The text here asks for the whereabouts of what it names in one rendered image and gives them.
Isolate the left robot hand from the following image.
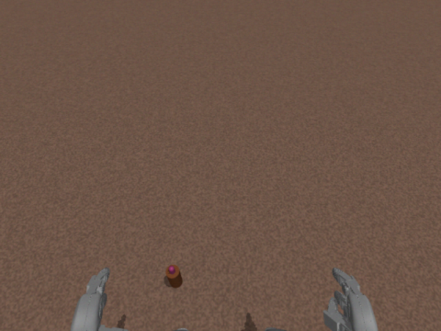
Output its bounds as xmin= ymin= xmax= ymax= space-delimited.
xmin=70 ymin=268 xmax=128 ymax=331

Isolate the right robot hand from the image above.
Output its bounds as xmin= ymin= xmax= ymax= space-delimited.
xmin=323 ymin=268 xmax=378 ymax=331

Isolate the bottle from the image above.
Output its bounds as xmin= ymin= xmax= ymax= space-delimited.
xmin=165 ymin=265 xmax=183 ymax=288

